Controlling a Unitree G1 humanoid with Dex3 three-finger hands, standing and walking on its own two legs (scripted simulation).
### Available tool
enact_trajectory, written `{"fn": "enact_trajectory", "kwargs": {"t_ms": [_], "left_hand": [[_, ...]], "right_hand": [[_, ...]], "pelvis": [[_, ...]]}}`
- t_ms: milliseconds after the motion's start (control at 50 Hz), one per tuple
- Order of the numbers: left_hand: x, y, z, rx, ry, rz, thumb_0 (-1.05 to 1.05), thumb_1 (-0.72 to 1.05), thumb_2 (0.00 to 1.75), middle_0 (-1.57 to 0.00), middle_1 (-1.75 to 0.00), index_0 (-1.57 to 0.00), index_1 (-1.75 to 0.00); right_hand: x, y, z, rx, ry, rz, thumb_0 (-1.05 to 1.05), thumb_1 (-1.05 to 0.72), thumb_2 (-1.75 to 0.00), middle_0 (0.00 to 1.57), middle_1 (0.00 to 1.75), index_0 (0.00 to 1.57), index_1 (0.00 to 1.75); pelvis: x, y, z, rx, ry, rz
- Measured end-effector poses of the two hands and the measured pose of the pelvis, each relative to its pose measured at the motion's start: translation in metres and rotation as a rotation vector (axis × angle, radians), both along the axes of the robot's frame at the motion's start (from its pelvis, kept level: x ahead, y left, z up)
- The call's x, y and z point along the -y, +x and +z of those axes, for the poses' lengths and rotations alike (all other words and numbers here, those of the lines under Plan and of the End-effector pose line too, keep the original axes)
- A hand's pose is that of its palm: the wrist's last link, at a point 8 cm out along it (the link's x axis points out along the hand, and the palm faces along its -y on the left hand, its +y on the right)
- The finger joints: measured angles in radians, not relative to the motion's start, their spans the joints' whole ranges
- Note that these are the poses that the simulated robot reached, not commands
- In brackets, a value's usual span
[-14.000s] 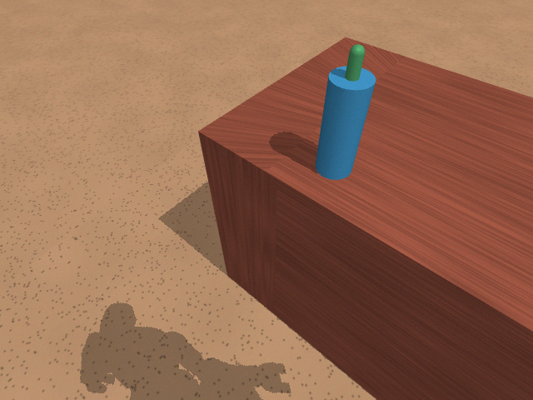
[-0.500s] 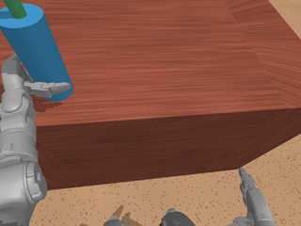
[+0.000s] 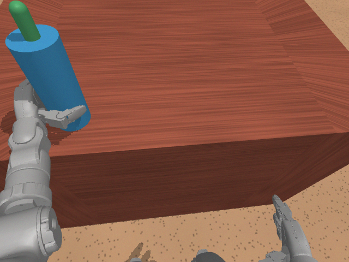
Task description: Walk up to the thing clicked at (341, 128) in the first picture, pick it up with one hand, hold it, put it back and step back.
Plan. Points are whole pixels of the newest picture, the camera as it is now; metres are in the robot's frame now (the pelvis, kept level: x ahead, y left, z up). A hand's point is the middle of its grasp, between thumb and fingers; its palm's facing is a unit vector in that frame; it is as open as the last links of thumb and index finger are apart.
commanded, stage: settle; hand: left
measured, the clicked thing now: (51, 75) +0.48 +0.21 +0.16
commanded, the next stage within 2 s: lift in 0.52 s
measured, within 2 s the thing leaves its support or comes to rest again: leaves its support in 0.26 s
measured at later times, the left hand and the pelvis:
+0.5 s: hand (56, 98) +0.44 +0.21 +0.13, palm faces +0.21 -0.98 -0.04, open 11.1 cm; pelvis -0.01 -0.01 +0.01, yaw +1 degrees
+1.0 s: hand (51, 102) +0.40 +0.20 +0.16, palm faces +0.21 -0.98 -0.06, open 11.2 cm; pelvis -0.02 -0.01 +0.02, yaw +1 degrees
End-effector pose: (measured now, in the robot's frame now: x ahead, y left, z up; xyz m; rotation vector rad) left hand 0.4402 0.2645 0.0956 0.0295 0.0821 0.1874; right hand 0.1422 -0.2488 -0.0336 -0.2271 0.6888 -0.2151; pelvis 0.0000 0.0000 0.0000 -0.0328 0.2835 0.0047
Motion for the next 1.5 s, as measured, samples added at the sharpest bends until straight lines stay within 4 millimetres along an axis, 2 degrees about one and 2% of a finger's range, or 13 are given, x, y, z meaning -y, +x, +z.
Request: {"fn": "enact_trajectory", "kwargs": {"t_ms": [220, 520, 680, 880, 1000, 1260, 1340, 1500], "left_hand": [[0.006, -0.010, 0.004, -0.027, 0.013, -0.002, -0.01, -0.55, 1.08, -0.66, -1.01, -0.69, -1.03], [0.011, -0.029, 0.039, 0.011, 0.005, 0.026, -0.01, -0.60, 1.15, -0.65, -1.05, -0.68, -1.08], [0.013, -0.036, 0.046, -0.016, 0.015, 0.016, -0.01, -0.60, 1.15, -0.64, -1.07, -0.67, -1.09], [0.020, -0.055, 0.052, 0.011, 0.004, 0.016, -0.01, -0.60, 1.15, -0.64, -1.07, -0.67, -1.09], [0.021, -0.068, 0.070, 0.044, 0.030, 0.027, -0.01, -0.60, 1.15, -0.64, -1.07, -0.67, -1.09], [0.026, -0.092, 0.129, 0.093, 0.039, 0.020, -0.01, -0.61, 1.17, -0.64, -1.08, -0.67, -1.10], [0.029, -0.097, 0.136, 0.071, 0.034, 0.015, -0.01, -0.61, 1.17, -0.63, -1.08, -0.66, -1.10], [0.036, -0.113, 0.137, 0.027, 0.036, 0.008, -0.01, -0.61, 1.17, -0.63, -1.08, -0.66, -1.10]], "right_hand": [[0.004, 0.000, 0.002, 0.000, -0.004, -0.010, -0.01, 0.50, -0.06, 0.06, 0.05, 0.06, 0.05], [0.014, -0.011, -0.002, 0.013, 0.002, -0.041, -0.01, 0.51, -0.06, 0.05, 0.05, 0.06, 0.05], [0.014, -0.022, -0.004, 0.018, 0.015, -0.049, -0.01, 0.52, -0.06, 0.05, 0.05, 0.06, 0.05], [0.019, -0.025, 0.013, 0.095, -0.008, -0.058, -0.01, 0.53, -0.06, 0.05, 0.05, 0.06, 0.05], [0.014, -0.021, 0.014, 0.123, 0.006, -0.055, -0.01, 0.53, -0.06, 0.05, 0.05, 0.06, 0.05], [0.004, -0.013, 0.008, 0.161, 0.056, -0.028, -0.01, 0.53, -0.06, 0.05, 0.05, 0.06, 0.05], [0.003, -0.011, 0.008, 0.165, 0.062, -0.012, -0.01, 0.54, -0.05, 0.05, 0.05, 0.06, 0.05], [0.006, -0.008, 0.007, 0.180, 0.064, -0.013, -0.01, 0.54, -0.05, 0.05, 0.05, 0.06, 0.05]], "pelvis": [[0.004, 0.003, 0.005, 0.028, 0.003, 0.005], [0.009, -0.010, 0.012, 0.082, 0.012, 0.011], [0.010, -0.020, 0.014, 0.106, 0.014, 0.010], [0.011, -0.024, 0.018, 0.135, 0.017, 0.009], [0.011, -0.023, 0.019, 0.160, 0.015, 0.013], [0.012, -0.019, 0.026, 0.230, 0.026, 0.022], [0.013, -0.019, 0.028, 0.243, 0.030, 0.024], [0.013, -0.017, 0.031, 0.257, 0.032, 0.027]]}}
